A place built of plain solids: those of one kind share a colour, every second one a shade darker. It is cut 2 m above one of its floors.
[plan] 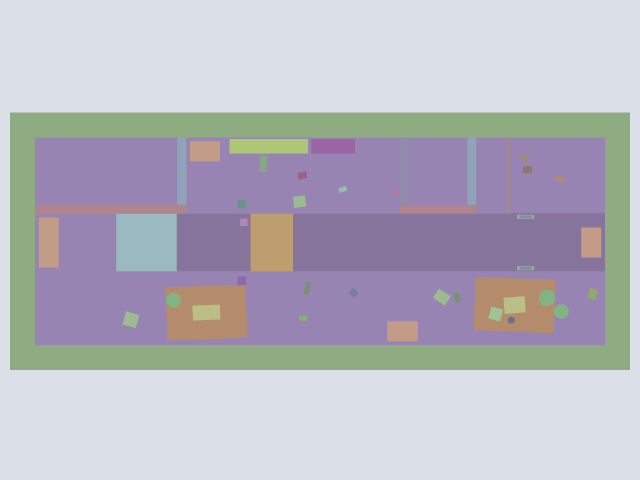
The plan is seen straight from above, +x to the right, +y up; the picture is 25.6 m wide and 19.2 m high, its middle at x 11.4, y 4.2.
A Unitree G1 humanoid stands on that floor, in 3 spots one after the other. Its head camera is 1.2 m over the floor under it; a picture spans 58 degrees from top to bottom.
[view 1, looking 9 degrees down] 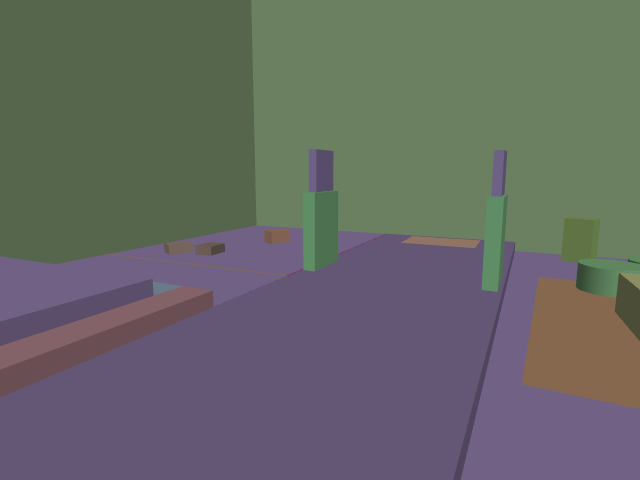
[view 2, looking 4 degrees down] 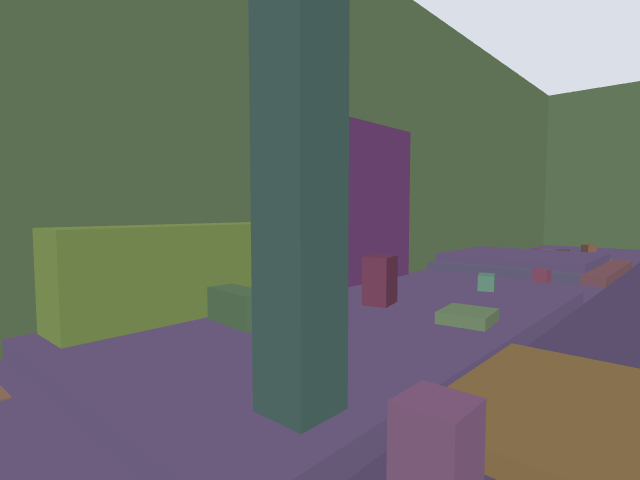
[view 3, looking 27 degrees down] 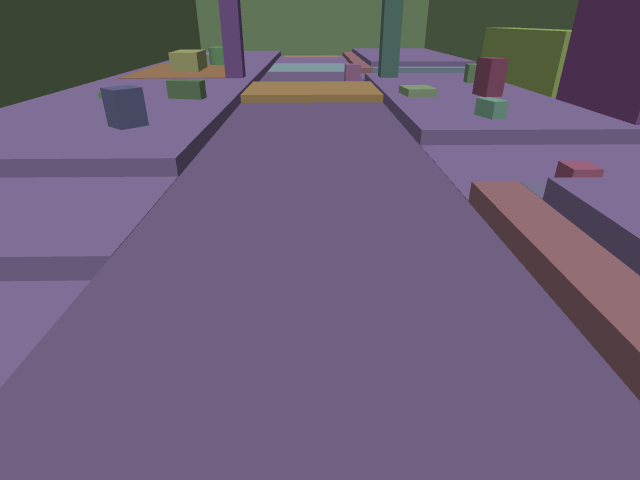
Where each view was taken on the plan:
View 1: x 14.70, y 2.75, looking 26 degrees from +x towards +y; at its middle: neck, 5.32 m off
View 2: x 6.72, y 4.10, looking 42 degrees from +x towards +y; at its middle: column_a0b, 2.04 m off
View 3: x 17.57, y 4.10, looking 179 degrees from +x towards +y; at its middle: floor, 2.64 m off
